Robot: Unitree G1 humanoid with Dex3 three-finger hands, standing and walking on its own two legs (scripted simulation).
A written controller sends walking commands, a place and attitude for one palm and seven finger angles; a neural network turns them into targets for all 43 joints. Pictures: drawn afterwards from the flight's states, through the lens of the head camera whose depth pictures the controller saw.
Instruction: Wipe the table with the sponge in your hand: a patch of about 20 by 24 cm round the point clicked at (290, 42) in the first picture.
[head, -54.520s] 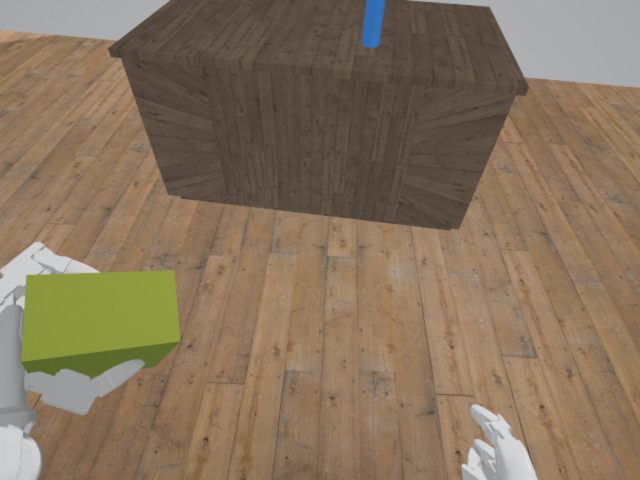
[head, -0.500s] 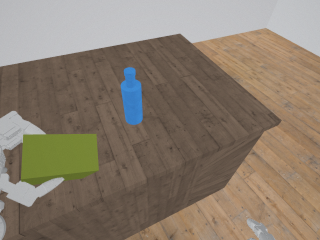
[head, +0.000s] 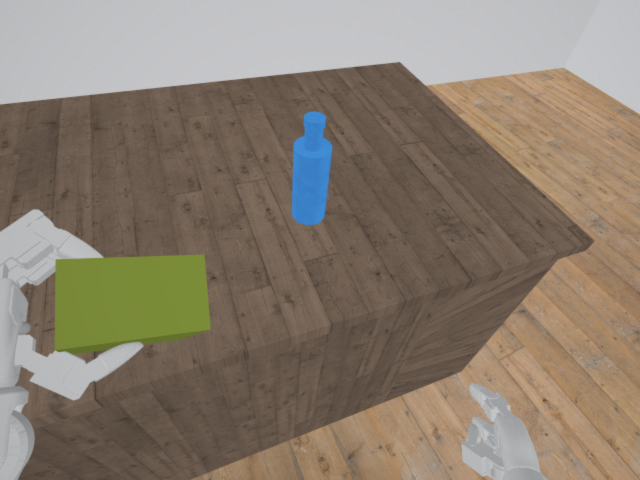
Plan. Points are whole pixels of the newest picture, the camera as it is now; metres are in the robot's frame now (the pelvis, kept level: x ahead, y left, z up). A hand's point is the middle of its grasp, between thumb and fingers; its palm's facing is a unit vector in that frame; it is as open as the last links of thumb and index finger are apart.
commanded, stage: step back with the hand held close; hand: left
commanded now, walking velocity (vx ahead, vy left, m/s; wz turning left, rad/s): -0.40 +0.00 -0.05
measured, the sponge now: (151, 305) +0.24 +0.19 +0.15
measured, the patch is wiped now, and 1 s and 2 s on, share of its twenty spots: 1.00 1.00 1.00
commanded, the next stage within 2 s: stop stepping back and stand still in 0.52 s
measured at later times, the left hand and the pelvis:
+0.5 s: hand out of the picture +0.10 +0.19 +0.19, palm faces +0.26 -0.88 -0.39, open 10.2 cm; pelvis -0.13 -0.02 +0.01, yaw -3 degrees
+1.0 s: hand out of the picture -0.09 +0.20 +0.18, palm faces +0.35 -0.88 -0.32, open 10.2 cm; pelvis -0.31 -0.03 +0.00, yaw -1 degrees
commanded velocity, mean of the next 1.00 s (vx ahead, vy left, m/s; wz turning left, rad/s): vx -0.10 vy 0.02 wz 0.00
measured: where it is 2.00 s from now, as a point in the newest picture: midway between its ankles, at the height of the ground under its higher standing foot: outside the picture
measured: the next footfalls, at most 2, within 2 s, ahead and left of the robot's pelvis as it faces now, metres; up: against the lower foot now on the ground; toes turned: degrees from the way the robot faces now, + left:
right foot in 0.36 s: -0.07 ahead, -0.14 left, +0.00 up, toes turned -3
left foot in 0.62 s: -0.16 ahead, +0.14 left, +0.00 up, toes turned -1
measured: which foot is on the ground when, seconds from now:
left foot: down 0.00-0.38, up 0.40-0.60, down 0.62-0.86, up 0.88-1.00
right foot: down 0.00-0.02, up 0.04-0.34, down 0.36-0.64, up 0.66-0.82, down 0.84-1.00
